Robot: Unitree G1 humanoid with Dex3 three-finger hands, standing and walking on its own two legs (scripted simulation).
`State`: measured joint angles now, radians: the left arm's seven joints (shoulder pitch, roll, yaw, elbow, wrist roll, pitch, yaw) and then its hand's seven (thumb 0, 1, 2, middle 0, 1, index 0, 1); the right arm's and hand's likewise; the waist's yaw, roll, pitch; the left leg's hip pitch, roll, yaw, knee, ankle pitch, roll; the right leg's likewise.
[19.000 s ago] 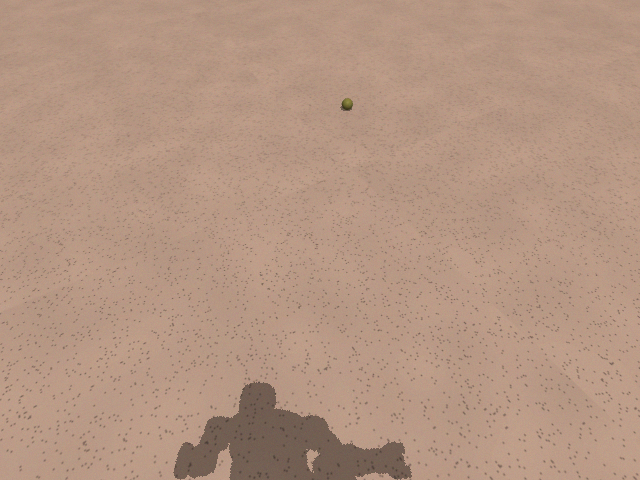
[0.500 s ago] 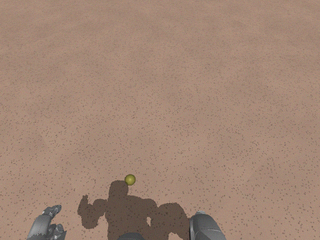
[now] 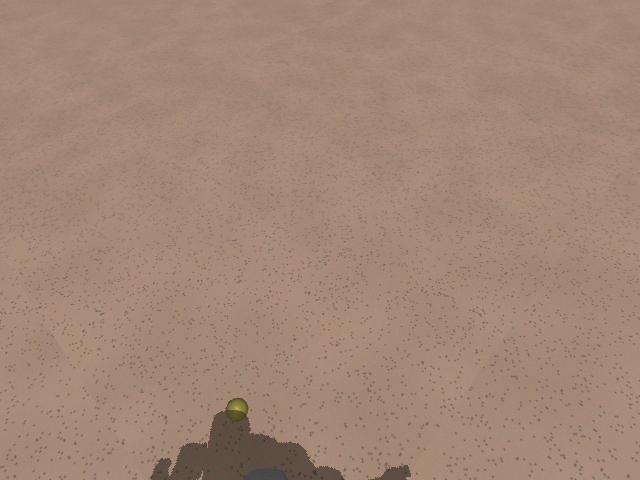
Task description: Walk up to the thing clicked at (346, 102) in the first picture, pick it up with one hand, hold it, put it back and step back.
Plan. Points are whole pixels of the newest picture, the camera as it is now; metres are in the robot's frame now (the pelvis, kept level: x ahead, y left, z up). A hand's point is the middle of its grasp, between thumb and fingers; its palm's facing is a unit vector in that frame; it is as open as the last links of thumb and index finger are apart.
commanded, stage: walk up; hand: left
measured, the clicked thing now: (237, 409) +0.43 +0.29 -0.74
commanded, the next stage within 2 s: stand in 0.30 s
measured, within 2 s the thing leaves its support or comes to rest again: neither
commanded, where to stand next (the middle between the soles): +0.07 +0.03 m, yaw +4 degrees
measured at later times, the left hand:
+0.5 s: hand out of the picture +0.11 +0.25 -0.17, palm faces -0.03 -0.95 -0.32, open 7.4 cm
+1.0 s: hand out of the picture +0.14 +0.23 -0.15, palm faces -0.04 -0.95 -0.32, open 7.4 cm
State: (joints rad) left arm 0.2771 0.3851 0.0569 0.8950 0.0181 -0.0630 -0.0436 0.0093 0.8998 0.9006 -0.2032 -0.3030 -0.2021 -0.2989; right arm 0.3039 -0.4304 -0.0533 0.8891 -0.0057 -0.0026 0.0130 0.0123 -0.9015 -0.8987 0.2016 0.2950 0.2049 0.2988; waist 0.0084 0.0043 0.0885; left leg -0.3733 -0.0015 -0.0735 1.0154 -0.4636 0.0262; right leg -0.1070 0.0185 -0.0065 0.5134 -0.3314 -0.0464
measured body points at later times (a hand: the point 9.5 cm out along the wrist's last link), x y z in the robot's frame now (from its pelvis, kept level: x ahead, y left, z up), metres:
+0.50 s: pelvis +0.02 +0.01 -0.01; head +0.05 +0.02 +0.44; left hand +0.11 +0.30 -0.14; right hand +0.13 -0.29 -0.13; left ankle +0.13 +0.11 -0.74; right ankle +0.01 -0.13 -0.73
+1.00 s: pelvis +0.06 -0.01 +0.01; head +0.08 +0.00 +0.46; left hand +0.14 +0.28 -0.13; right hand +0.12 -0.32 -0.12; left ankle +0.13 +0.11 -0.74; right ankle +0.01 -0.13 -0.74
